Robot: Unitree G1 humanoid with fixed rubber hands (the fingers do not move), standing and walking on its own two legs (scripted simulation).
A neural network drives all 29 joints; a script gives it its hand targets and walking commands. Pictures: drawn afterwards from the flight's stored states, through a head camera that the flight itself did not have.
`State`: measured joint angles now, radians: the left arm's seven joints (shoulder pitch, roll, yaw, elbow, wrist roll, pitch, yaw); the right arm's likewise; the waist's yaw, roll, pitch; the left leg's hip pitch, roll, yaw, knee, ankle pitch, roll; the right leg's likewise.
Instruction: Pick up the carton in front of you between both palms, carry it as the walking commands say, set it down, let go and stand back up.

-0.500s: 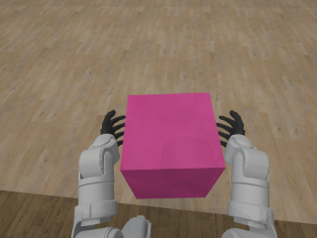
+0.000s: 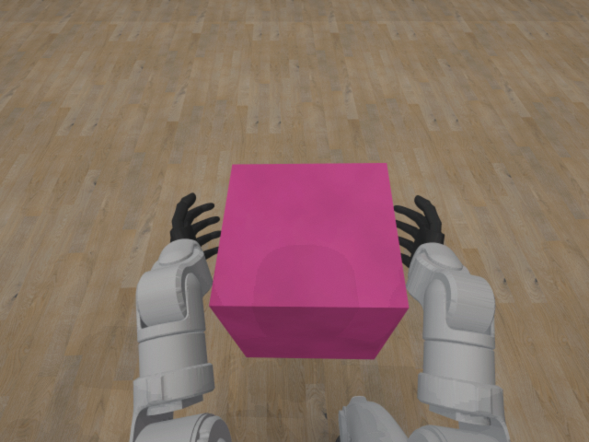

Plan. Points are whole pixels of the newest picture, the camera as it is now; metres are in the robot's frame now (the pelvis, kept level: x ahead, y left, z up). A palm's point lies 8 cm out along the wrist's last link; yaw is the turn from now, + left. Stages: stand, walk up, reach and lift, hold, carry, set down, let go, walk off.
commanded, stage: carry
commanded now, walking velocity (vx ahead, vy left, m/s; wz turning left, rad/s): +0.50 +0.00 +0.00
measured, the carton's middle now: (309, 270) +0.35 -0.02 +0.00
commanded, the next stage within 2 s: none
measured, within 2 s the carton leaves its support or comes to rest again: neither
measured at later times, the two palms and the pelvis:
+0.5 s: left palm (212, 112) +0.61 +0.13 +0.09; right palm (380, 106) +0.63 -0.17 +0.08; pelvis +0.34 -0.03 +0.01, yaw +2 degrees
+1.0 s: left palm (219, 29) +0.90 +0.14 +0.09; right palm (355, 29) +0.89 -0.16 +0.09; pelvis +0.67 -0.01 +0.00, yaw -1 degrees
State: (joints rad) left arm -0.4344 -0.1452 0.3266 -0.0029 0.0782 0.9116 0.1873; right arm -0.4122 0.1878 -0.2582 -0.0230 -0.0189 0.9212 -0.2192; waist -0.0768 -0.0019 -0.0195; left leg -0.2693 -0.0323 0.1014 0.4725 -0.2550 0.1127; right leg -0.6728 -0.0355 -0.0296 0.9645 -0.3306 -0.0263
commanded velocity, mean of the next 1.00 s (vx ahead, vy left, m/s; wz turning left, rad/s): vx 0.50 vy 0.00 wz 0.00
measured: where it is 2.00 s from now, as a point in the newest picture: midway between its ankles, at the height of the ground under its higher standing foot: (286, 181)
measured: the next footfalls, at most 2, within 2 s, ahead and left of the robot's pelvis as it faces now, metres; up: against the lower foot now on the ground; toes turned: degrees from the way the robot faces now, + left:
right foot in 0.20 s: +0.32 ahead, -0.11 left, +0.00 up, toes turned -5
left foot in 0.64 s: +0.60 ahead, +0.11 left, +0.00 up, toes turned +10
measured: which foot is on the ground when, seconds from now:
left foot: down 0.00-0.22, up 0.24-0.62, down 0.64-1.00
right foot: up 0.00-0.18, down 0.20-0.68, up 0.70-1.00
